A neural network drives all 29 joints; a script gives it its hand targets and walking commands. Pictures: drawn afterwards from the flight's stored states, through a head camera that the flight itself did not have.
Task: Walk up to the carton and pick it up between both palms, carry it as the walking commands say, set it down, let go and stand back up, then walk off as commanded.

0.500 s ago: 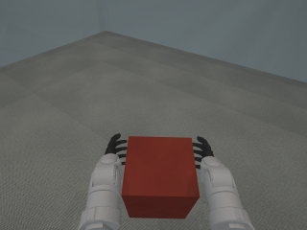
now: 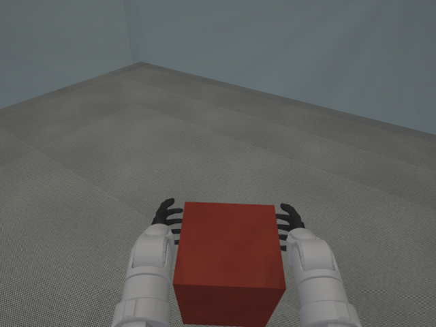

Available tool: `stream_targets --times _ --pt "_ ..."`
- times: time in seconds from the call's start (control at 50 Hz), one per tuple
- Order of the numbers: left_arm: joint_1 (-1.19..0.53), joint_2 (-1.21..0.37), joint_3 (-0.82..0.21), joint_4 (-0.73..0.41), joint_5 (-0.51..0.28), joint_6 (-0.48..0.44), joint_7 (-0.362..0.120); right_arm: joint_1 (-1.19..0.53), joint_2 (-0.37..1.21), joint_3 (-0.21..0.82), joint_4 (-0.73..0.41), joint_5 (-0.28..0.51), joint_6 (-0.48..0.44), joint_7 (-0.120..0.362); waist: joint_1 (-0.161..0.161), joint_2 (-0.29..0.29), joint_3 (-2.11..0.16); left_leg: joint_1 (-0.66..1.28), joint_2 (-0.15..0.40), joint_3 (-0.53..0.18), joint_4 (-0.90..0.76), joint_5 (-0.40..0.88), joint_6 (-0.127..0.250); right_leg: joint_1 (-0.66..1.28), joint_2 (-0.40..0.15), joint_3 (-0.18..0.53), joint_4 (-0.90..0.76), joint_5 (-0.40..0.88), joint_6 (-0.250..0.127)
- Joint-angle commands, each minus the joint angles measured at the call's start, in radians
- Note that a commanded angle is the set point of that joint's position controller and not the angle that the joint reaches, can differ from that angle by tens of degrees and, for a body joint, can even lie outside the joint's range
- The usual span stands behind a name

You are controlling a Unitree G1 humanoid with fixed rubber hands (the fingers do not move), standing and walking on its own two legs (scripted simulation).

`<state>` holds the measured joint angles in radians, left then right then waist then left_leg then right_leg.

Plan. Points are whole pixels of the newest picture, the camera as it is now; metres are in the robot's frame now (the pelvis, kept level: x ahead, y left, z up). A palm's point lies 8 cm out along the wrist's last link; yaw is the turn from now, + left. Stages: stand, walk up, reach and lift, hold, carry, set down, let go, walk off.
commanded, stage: reach and lift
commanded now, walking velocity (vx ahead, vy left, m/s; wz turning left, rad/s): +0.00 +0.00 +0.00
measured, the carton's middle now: (226, 267) +0.28 +0.01 -0.03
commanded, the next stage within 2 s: hold in 0.86 s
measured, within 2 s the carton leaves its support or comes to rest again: neither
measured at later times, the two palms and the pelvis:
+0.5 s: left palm (158, 235) +0.30 +0.14 +0.05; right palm (294, 243) +0.29 -0.13 +0.04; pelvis +0.00 +0.01 +0.00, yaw +0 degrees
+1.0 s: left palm (156, 237) +0.30 +0.14 +0.06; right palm (294, 242) +0.29 -0.12 +0.05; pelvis +0.00 +0.00 +0.00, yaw +0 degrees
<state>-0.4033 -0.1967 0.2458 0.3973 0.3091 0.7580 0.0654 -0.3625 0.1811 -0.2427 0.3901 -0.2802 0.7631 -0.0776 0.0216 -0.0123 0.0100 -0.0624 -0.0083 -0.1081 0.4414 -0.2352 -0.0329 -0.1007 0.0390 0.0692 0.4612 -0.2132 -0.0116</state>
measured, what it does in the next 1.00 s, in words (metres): stands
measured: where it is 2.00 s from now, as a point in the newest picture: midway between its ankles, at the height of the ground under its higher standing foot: outside the picture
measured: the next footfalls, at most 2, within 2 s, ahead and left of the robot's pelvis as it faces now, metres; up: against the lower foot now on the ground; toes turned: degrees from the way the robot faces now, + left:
none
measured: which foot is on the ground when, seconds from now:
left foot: down 0.00-1.00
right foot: down 0.00-1.00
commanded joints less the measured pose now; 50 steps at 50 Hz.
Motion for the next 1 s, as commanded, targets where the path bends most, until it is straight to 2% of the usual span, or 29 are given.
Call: stream_targets --times 0.0,0.04,0.06,0.12,0.16,0.2,0.26,0.28,0.32,0.38,0.44,0.46,0.5,0.52,0.54,0.56,0.58,0.6,0.62,0.64,0.68,0.72,0.74,0.78,0.82,0.88,0.9,0.94,0.98 --pt "-0.489 -1.044 -0.469 0.069 -0.271 -0.026 -0.267 -0.642 0.989 0.505 -0.018 0.278 -0.042 0.288 -0.014 0.011 -0.177 -0.064 -0.066 0.020 -0.077 0.013 0.031 0.063 0.032 0.016 -0.087 0.012 0.008" --pt "-0.459 -1.060 -0.476 0.074 -0.260 -0.029 -0.266 -0.702 1.015 0.554 -0.061 0.308 -0.060 0.300 0.028 0.047 -0.190 -0.102 -0.074 0.040 -0.079 0.034 0.026 0.086 0.023 0.016 -0.070 0.039 0.004" --pt "-0.490 -1.077 -0.485 0.056 -0.276 -0.038 -0.264 -0.701 1.001 0.544 -0.081 0.297 -0.065 0.290 0.014 -0.005 -0.271 -0.054 -0.067 0.024 -0.074 0.061 0.034 0.111 0.032 0.011 -0.069 0.063 0.008" --pt "-0.432 -1.079 -0.526 0.002 -0.289 -0.037 -0.260 -0.689 1.002 0.609 -0.200 0.321 -0.071 0.278 0.016 -0.013 -0.353 0.012 -0.075 0.016 -0.055 0.218 0.034 0.151 0.038 0.012 -0.057 0.233 0.021" --pt "-0.422 -1.061 -0.489 0.026 -0.276 -0.034 -0.259 -0.638 1.002 0.576 -0.130 0.301 -0.047 0.282 -0.007 -0.034 -0.268 -0.018 -0.066 0.012 -0.070 0.140 0.039 0.088 0.037 0.012 -0.070 0.142 0.022" --pt "-0.427 -1.063 -0.507 0.030 -0.283 -0.026 -0.263 -0.585 0.976 0.551 -0.075 0.297 -0.038 0.281 0.001 0.048 -0.203 -0.028 -0.056 0.010 -0.080 0.133 0.026 0.079 0.034 0.012 -0.076 0.119 0.006" --pt "-0.477 -1.096 -0.538 0.000 -0.304 -0.038 -0.259 -0.601 0.976 0.541 -0.078 0.283 -0.055 0.292 -0.037 0.041 -0.270 0.004 -0.055 0.004 -0.068 0.125 0.016 0.061 0.051 0.015 -0.075 0.101 -0.003" --pt "-0.461 -1.081 -0.560 -0.042 -0.300 -0.041 -0.257 -0.620 1.001 0.571 -0.127 0.308 -0.071 0.292 -0.007 0.065 -0.276 -0.026 -0.066 0.013 -0.067 0.166 0.011 0.093 0.045 0.020 -0.071 0.141 -0.007" --pt "-0.408 -1.089 -0.524 0.019 -0.285 -0.034 -0.251 -0.651 0.994 0.589 -0.145 0.307 -0.060 0.286 0.006 -0.002 -0.251 -0.031 -0.064 0.007 -0.069 0.163 0.028 0.098 0.038 0.019 -0.071 0.140 0.007" --pt "-0.392 -1.079 -0.555 -0.037 -0.305 -0.042 -0.262 -0.598 0.968 0.598 -0.171 0.321 -0.061 0.285 -0.003 0.029 -0.307 -0.004 -0.069 0.016 -0.059 0.257 0.021 0.133 0.040 0.024 -0.077 0.240 0.009" --pt "-0.372 -1.055 -0.526 -0.040 -0.282 -0.036 -0.263 -0.548 0.990 0.583 -0.147 0.286 -0.042 0.283 -0.016 -0.024 -0.257 -0.004 -0.067 0.003 -0.075 0.217 0.023 0.101 0.051 0.012 -0.092 0.180 0.014" --pt "-0.356 -1.061 -0.534 -0.023 -0.293 -0.033 -0.258 -0.558 0.977 0.593 -0.171 0.316 -0.050 0.285 0.005 0.030 -0.290 -0.012 -0.079 0.020 -0.066 0.246 0.016 0.131 0.049 0.016 -0.085 0.213 0.013" --pt "-0.307 -1.060 -0.506 0.008 -0.281 -0.031 -0.259 -0.544 0.970 0.577 -0.170 0.293 -0.037 0.287 -0.017 -0.047 -0.248 -0.003 -0.064 0.002 -0.075 0.217 0.028 0.092 0.050 0.011 -0.090 0.177 0.018" --pt "-0.374 -1.065 -0.539 -0.047 -0.280 -0.037 -0.263 -0.638 1.002 0.625 -0.221 0.319 -0.054 0.291 0.012 0.046 -0.276 -0.044 -0.078 0.016 -0.085 0.150 0.019 0.131 0.046 0.017 -0.094 0.133 0.008" --pt "-0.408 -1.078 -0.557 -0.050 -0.314 -0.039 -0.262 -0.587 0.998 0.589 -0.173 0.309 -0.047 0.287 -0.027 -0.006 -0.267 0.004 -0.072 0.013 -0.073 0.165 0.030 0.069 0.046 0.019 -0.095 0.147 0.010" --pt "-0.404 -1.064 -0.551 -0.055 -0.313 -0.046 -0.265 -0.626 0.989 0.610 -0.208 0.330 -0.058 0.285 0.009 0.002 -0.284 -0.034 -0.071 0.015 -0.072 0.136 0.033 0.092 0.043 0.015 -0.085 0.105 0.008" --pt "-0.414 -1.070 -0.565 -0.064 -0.305 -0.044 -0.267 -0.578 1.002 0.585 -0.159 0.310 -0.053 0.287 -0.017 0.035 -0.238 -0.055 -0.077 0.018 -0.077 0.106 0.024 0.066 0.045 0.019 -0.083 0.084 0.001" --pt "-0.399 -1.054 -0.527 -0.056 -0.288 -0.046 -0.263 -0.568 1.009 0.585 -0.142 0.309 -0.048 0.292 0.011 0.007 -0.271 -0.038 -0.069 0.013 -0.072 0.111 0.034 0.086 0.041 0.017 -0.074 0.103 0.009" --pt "-0.407 -1.068 -0.551 -0.016 -0.298 -0.037 -0.263 -0.580 0.997 0.588 -0.143 0.314 -0.050 0.288 -0.020 0.017 -0.240 -0.048 -0.065 0.014 -0.074 0.065 0.033 0.071 0.037 0.019 -0.088 0.060 0.006" --pt "-0.402 -1.065 -0.538 -0.016 -0.301 -0.047 -0.269 -0.606 0.995 0.583 -0.149 0.306 -0.051 0.287 0.004 -0.013 -0.252 -0.056 -0.065 0.011 -0.078 0.045 0.031 0.076 0.047 0.012 -0.092 0.018 0.006" --pt "-0.442 -1.074 -0.530 -0.037 -0.288 -0.052 -0.273 -0.619 1.031 0.579 -0.124 0.292 -0.053 0.290 -0.004 0.003 -0.248 -0.049 -0.071 0.014 -0.079 0.022 0.033 0.060 0.051 0.014 -0.090 0.000 0.002" --pt "-0.405 -1.084 -0.568 -0.055 -0.299 -0.046 -0.271 -0.587 1.011 0.598 -0.161 0.311 -0.059 0.287 -0.012 0.041 -0.286 -0.023 -0.077 0.012 -0.073 0.129 0.023 0.087 0.049 0.016 -0.088 0.107 0.004" --pt "-0.401 -1.085 -0.553 -0.044 -0.317 -0.043 -0.273 -0.588 1.012 0.590 -0.163 0.319 -0.057 0.288 -0.028 -0.009 -0.302 -0.010 -0.072 0.018 -0.064 0.155 0.026 0.074 0.050 0.012 -0.088 0.117 0.009" --pt "-0.413 -1.052 -0.552 -0.035 -0.295 -0.036 -0.276 -0.541 1.016 0.565 -0.138 0.295 -0.052 0.284 -0.034 0.013 -0.285 -0.026 -0.083 0.021 -0.060 0.145 0.025 0.100 0.036 0.027 -0.097 0.144 0.009" --pt "-0.344 -1.074 -0.540 -0.047 -0.277 -0.042 -0.277 -0.579 1.039 0.614 -0.189 0.314 -0.051 0.284 0.015 0.007 -0.318 -0.030 -0.078 0.011 -0.071 0.163 0.033 0.133 0.033 0.027 -0.096 0.155 0.018" --pt "-0.346 -1.057 -0.572 -0.093 -0.304 -0.039 -0.276 -0.530 1.025 0.618 -0.206 0.328 -0.051 0.276 -0.008 -0.010 -0.312 -0.003 -0.086 0.020 -0.064 0.227 0.035 0.125 0.032 0.038 -0.092 0.252 0.022" --pt "-0.310 -1.052 -0.559 -0.086 -0.296 -0.031 -0.278 -0.542 1.032 0.642 -0.231 0.338 -0.042 0.278 0.016 0.001 -0.291 -0.033 -0.084 0.010 -0.073 0.219 0.036 0.153 0.047 0.025 -0.087 0.236 0.024" --pt "-0.344 -1.058 -0.583 -0.118 -0.308 -0.030 -0.273 -0.477 1.007 0.612 -0.194 0.311 -0.026 0.269 -0.023 0.006 -0.242 -0.029 -0.073 0.002 -0.080 0.184 0.035 0.125 0.035 0.030 -0.103 0.213 0.016" --pt "-0.328 -1.045 -0.566 -0.089 -0.311 -0.028 -0.276 -0.518 0.998 0.612 -0.207 0.322 -0.028 0.278 -0.003 -0.010 -0.238 -0.030 -0.072 0.008 -0.073 0.178 0.034 0.088 0.044 0.021 -0.101 0.162 0.016"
